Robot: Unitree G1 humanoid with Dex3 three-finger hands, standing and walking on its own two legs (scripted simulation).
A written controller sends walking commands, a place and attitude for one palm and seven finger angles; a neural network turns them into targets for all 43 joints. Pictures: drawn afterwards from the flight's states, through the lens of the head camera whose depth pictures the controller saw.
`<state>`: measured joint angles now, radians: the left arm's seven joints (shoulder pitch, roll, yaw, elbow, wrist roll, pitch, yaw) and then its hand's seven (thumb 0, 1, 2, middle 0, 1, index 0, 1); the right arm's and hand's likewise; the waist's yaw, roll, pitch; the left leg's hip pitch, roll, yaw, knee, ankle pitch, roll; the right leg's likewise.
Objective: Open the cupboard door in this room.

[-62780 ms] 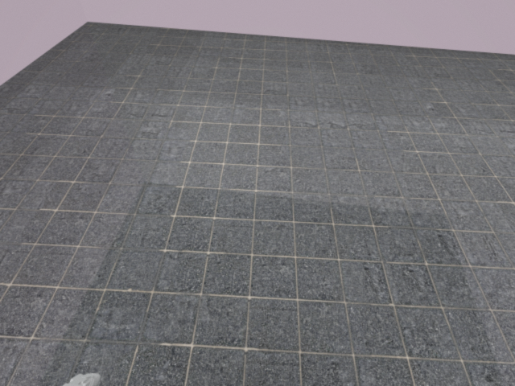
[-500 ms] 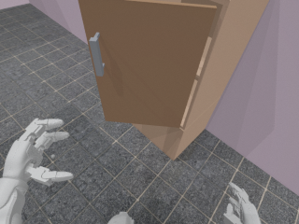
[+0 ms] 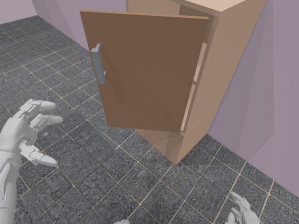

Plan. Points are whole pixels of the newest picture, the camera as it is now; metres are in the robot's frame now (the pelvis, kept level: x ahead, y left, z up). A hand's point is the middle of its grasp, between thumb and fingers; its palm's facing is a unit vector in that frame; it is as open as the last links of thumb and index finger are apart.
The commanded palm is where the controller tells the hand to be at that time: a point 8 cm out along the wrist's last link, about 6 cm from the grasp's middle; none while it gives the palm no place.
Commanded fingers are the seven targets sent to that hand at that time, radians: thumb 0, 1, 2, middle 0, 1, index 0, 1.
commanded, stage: raise the hand with hooked fingers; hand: left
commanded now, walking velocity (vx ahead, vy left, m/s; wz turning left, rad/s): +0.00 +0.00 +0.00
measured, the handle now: (100, 64) +0.62 +0.23 +0.09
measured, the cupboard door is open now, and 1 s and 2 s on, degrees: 40 40 40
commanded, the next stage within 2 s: move the hooked fingers beside the handle in 0.46 s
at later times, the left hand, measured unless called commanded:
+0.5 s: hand (59, 132) +0.30 +0.25 +0.11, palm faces +0.01 -1.00 -0.02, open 14.0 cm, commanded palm +0.27 +0.30 +0.11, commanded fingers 0.00 -0.50 0.30 -0.30 -1.20 -0.30 -1.20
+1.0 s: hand (67, 110) +0.37 +0.26 +0.11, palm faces +0.00 -1.00 +0.00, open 14.0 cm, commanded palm +0.35 +0.31 +0.11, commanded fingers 0.00 -0.50 0.30 -0.30 -1.20 -0.30 -1.20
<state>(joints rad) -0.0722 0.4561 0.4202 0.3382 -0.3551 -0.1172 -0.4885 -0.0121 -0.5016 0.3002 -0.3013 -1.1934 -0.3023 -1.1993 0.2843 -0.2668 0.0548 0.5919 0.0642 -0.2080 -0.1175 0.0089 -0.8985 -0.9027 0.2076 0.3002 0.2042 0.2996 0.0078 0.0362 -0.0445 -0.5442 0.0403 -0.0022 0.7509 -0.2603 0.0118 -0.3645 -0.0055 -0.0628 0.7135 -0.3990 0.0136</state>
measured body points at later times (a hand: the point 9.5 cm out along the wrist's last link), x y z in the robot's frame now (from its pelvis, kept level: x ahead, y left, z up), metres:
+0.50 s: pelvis +0.01 -0.02 +0.00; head +0.02 -0.02 +0.45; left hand +0.29 +0.30 +0.11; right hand +0.17 -0.27 -0.08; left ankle +0.08 +0.11 -0.71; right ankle -0.02 -0.13 -0.71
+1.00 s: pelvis +0.01 -0.01 +0.00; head +0.04 -0.01 +0.45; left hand +0.36 +0.31 +0.11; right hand +0.13 -0.27 -0.09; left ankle +0.08 +0.11 -0.71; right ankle -0.02 -0.13 -0.71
